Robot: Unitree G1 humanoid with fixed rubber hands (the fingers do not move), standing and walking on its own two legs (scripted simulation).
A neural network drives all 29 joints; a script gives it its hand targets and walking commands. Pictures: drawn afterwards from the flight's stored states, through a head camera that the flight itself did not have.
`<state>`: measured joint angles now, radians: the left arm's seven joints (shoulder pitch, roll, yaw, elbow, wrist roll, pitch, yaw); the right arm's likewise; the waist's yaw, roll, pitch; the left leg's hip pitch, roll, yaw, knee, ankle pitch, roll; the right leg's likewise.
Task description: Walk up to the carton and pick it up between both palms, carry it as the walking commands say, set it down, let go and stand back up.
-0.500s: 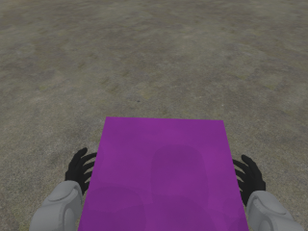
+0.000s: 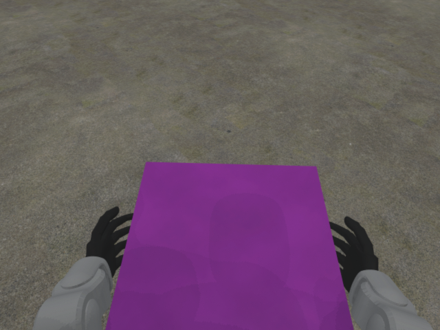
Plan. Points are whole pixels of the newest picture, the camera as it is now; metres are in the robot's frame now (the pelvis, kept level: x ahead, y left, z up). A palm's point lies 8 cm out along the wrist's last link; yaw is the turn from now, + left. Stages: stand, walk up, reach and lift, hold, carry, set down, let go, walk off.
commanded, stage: carry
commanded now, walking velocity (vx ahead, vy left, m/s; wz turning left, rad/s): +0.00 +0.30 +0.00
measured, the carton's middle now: (227, 266) +0.25 +0.01 +0.01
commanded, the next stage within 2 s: none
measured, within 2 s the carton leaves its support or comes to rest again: neither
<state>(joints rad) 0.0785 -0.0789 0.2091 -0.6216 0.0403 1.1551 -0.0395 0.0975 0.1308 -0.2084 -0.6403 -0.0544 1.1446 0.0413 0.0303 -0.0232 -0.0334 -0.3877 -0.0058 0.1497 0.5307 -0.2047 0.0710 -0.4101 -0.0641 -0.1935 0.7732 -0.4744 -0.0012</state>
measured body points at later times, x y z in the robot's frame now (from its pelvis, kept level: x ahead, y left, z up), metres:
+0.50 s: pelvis -0.02 +0.22 +0.00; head +0.01 +0.23 +0.45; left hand +0.21 +0.42 +0.07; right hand +0.23 +0.04 +0.08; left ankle +0.02 +0.33 -0.73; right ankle -0.03 +0.08 -0.67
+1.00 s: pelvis -0.03 +0.41 +0.00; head -0.02 +0.42 +0.45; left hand +0.20 +0.61 +0.08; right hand +0.22 +0.23 +0.09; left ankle +0.00 +0.53 -0.73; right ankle -0.03 +0.24 -0.70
